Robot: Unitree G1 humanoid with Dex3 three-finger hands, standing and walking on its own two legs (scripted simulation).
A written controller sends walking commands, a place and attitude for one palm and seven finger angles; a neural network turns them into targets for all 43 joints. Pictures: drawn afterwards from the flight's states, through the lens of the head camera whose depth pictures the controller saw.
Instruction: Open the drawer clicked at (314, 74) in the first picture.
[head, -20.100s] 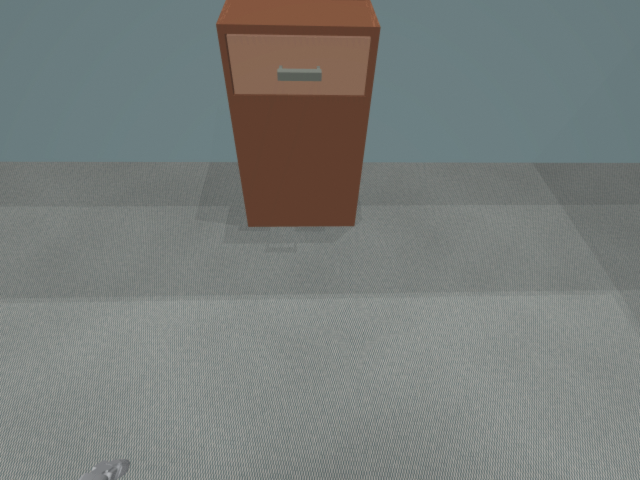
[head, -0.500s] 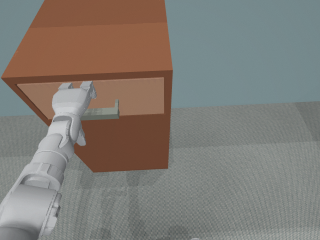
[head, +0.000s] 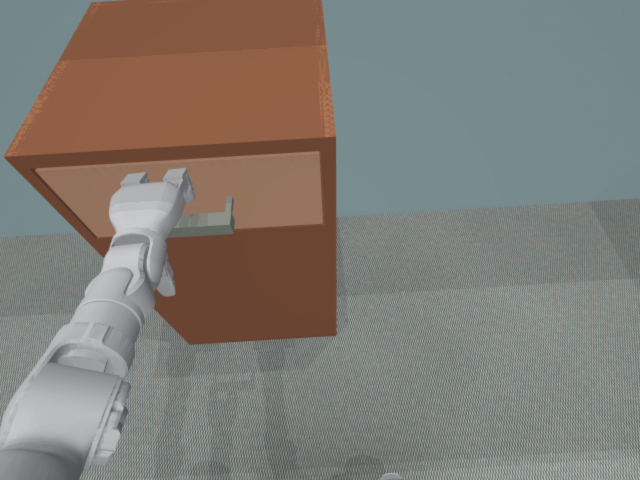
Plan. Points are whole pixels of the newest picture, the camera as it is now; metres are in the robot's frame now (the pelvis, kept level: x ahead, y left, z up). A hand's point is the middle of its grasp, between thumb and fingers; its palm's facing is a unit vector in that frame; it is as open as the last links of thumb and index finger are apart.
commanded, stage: re-aim the fingers above the handle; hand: left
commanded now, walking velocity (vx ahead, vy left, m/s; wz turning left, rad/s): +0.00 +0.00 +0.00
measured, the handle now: (193, 214) +0.52 +0.21 -0.04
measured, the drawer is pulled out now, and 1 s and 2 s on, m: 0.00 0.00 0.00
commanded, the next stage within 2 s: lower the fingers behind the handle in 1.56 s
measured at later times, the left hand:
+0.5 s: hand (187, 229) +0.45 +0.20 +0.01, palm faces -0.13 -0.04 -0.99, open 13.8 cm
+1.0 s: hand (195, 228) +0.44 +0.18 +0.02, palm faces -0.02 -0.08 -1.00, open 13.8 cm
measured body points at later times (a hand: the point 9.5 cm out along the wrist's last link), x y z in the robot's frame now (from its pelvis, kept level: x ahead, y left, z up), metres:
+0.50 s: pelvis -0.01 +0.00 +0.00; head +0.08 -0.01 +0.44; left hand +0.45 +0.20 +0.06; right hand +0.02 -0.27 -0.14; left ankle -0.04 +0.10 -0.72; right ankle +0.01 -0.11 -0.72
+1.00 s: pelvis +0.00 +0.01 +0.00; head +0.08 +0.00 +0.44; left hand +0.44 +0.18 +0.08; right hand +0.09 -0.26 -0.13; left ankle -0.04 +0.10 -0.72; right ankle +0.01 -0.11 -0.72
